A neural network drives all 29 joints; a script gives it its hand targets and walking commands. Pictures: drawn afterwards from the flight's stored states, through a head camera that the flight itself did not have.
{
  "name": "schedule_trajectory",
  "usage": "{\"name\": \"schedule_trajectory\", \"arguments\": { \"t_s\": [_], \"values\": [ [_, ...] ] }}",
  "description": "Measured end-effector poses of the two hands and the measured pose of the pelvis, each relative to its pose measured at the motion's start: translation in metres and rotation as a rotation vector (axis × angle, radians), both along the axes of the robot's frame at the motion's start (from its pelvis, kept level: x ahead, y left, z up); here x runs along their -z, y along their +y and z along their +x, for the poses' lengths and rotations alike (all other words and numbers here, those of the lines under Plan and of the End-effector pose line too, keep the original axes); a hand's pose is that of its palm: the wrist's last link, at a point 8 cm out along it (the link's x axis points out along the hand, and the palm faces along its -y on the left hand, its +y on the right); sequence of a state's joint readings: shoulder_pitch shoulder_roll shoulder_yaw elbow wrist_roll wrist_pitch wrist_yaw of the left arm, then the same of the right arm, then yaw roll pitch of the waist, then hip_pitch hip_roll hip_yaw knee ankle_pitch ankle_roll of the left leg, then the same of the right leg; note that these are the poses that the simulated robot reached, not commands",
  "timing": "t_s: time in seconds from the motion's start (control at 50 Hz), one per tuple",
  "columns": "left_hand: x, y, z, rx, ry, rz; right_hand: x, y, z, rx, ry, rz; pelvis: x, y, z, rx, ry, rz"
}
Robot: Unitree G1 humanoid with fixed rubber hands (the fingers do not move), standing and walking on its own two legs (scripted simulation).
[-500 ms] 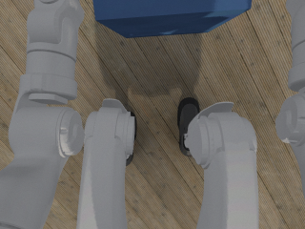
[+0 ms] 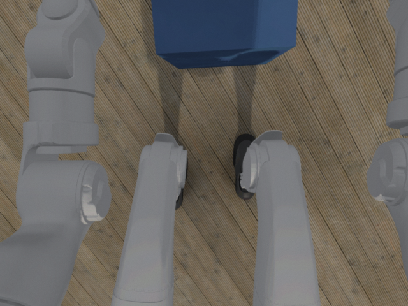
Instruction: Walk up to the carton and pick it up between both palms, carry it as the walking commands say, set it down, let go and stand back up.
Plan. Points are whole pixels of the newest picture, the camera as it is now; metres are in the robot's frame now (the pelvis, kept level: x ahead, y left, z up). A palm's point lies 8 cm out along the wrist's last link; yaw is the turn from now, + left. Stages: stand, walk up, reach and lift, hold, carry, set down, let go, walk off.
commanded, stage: set down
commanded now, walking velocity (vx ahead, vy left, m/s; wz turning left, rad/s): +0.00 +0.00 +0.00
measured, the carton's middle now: (221, 27) +0.55 -0.02 -0.37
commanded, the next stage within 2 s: let go in 0.54 s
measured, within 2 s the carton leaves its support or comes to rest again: neither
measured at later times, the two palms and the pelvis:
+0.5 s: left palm out of the picture +0.55 +0.17 +0.04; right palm out of the picture +0.57 -0.25 +0.03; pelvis +0.01 -0.01 +0.12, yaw +0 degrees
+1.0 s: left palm out of the picture +0.43 +0.23 +0.13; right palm out of the picture +0.42 -0.25 +0.11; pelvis +0.07 +0.00 +0.19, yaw -1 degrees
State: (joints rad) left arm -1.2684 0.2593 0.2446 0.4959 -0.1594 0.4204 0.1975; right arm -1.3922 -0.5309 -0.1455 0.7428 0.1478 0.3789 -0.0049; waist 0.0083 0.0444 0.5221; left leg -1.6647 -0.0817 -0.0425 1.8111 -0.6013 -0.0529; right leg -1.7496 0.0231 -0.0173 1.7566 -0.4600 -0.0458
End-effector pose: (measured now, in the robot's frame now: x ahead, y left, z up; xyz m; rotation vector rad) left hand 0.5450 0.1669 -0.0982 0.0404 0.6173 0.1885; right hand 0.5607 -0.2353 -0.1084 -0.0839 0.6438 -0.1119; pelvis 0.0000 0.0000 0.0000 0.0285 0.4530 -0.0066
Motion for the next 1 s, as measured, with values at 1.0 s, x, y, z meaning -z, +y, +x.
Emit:
{"name": "schedule_trajectory", "arguments": {
  "t_s": [1.0],
  "values": [
    [-0.226, 0.065, -0.119, 0.104, 0.114, 0.073, -0.214, -0.011, -0.138, -0.036, 0.132, -0.024, -0.194, 0.001, 0.073, 0.019, -0.077, -0.003]
  ]
}}
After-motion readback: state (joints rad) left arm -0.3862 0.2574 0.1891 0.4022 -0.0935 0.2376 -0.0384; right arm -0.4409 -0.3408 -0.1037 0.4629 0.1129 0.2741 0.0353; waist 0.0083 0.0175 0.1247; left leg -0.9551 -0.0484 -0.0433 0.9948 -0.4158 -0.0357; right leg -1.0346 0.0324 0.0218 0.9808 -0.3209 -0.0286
